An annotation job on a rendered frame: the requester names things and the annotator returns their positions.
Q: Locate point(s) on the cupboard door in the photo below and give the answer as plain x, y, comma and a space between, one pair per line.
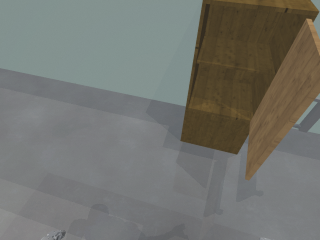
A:
293, 89

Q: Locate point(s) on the handle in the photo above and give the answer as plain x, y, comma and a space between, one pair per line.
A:
312, 117

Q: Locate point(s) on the left robot hand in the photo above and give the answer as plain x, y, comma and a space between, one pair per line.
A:
55, 235

